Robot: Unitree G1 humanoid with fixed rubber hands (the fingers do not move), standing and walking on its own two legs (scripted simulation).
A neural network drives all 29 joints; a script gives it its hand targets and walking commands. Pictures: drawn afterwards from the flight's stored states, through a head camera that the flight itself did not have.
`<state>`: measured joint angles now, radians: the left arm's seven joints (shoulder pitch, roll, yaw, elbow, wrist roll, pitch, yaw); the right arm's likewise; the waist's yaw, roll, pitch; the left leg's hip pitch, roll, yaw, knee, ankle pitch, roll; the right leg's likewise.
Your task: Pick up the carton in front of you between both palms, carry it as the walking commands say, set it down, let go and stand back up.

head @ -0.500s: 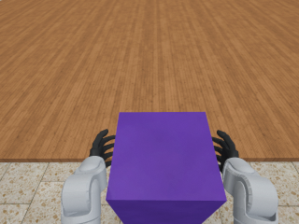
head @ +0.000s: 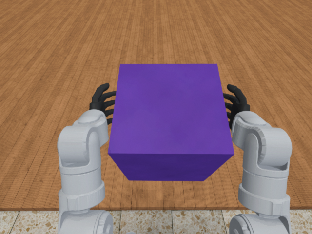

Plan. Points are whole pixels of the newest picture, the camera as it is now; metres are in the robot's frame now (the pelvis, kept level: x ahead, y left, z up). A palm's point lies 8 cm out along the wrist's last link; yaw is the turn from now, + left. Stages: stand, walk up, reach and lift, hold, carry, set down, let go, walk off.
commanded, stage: carry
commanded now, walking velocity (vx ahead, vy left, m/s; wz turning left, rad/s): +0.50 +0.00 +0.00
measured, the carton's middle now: (167, 130) +0.34 +0.00 +0.10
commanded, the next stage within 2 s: none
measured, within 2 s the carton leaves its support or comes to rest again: neither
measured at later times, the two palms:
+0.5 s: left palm (122, 41) +0.70 +0.15 +0.15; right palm (206, 42) +0.71 -0.15 +0.16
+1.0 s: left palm out of the picture +1.07 +0.15 +0.24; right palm out of the picture +1.03 -0.14 +0.24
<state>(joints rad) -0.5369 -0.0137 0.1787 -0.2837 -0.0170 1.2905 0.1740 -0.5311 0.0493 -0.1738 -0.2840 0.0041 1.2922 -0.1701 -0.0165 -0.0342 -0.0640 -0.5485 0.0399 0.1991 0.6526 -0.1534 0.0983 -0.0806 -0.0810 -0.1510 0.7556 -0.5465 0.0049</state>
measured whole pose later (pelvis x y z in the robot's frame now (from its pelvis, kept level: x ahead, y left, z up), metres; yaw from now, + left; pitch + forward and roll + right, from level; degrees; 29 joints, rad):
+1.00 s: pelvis +0.67 +0.04 +0.09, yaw +0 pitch +6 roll -2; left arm -0.79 -0.09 0.32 -0.10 0.06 1.29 0.18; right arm -0.72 0.07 -0.32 -0.14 -0.03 1.28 -0.17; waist -0.09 0.02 0.02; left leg -0.31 -0.01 0.10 0.46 -0.26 0.10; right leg -0.68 0.00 -0.03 1.10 -0.35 -0.04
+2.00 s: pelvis +1.31 +0.02 +0.09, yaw +0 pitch +3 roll +0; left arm -0.03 -0.13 0.06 -0.46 0.07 1.23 0.12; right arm -0.04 0.13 -0.05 -0.43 -0.06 1.23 -0.12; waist -0.03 -0.01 -0.18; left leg -0.06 0.02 0.20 0.25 -0.25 0.02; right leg -0.57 -0.12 -0.11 0.62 -0.12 0.03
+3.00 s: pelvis +1.87 +0.01 +0.08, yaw +0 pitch +3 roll +0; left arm -0.08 -0.13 0.06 -0.47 0.07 1.23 0.12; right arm -0.07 0.13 -0.08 -0.47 -0.06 1.23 -0.12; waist -0.01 0.02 -0.12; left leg -0.21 0.07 0.21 0.47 -0.31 0.00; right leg -0.32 -0.05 -0.17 0.47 -0.20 -0.02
